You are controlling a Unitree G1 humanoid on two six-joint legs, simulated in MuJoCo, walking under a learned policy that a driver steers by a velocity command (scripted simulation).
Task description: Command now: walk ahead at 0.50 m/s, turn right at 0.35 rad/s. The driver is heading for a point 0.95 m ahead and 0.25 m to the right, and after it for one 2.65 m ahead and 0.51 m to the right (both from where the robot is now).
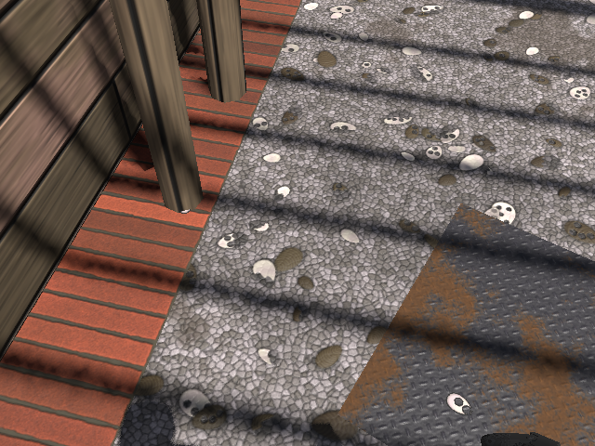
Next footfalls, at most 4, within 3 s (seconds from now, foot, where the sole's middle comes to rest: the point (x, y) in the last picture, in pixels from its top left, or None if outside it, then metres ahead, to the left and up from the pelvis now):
0.54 right None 0.39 -0.14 -0.76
1.10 left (390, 324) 0.76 -0.14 -0.76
1.62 right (506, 279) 0.91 -0.44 -0.76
2.16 left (441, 187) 1.22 -0.30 -0.76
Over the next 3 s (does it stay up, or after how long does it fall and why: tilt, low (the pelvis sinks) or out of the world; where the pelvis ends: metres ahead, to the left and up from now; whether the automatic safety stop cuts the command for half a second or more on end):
stays up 1.52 -0.38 0.02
